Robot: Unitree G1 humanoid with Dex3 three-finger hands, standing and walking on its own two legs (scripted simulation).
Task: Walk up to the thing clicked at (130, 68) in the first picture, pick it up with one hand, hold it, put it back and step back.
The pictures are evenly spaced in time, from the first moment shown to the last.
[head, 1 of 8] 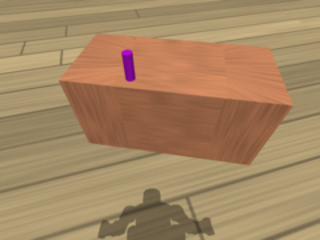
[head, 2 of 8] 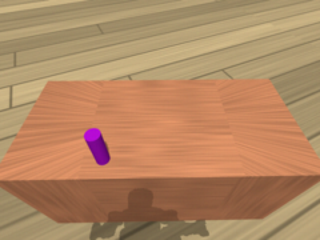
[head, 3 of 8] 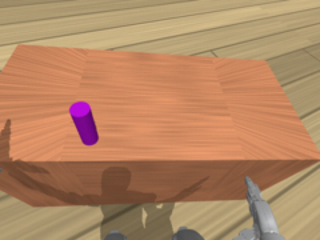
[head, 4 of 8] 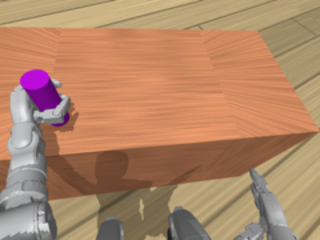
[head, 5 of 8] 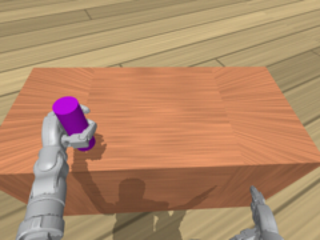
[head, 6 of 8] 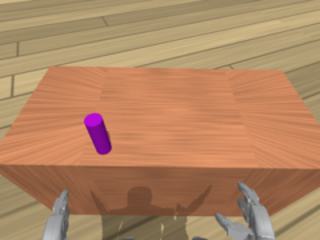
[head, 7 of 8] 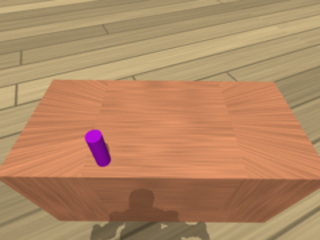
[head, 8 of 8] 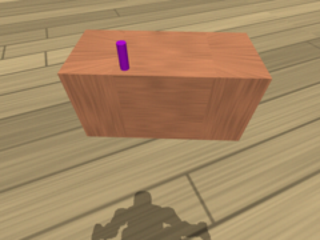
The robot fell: no
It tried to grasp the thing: yes
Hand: left
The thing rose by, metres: 0.24
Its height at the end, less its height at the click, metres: +0.00
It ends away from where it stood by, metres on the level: 0.01
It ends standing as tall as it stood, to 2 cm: yes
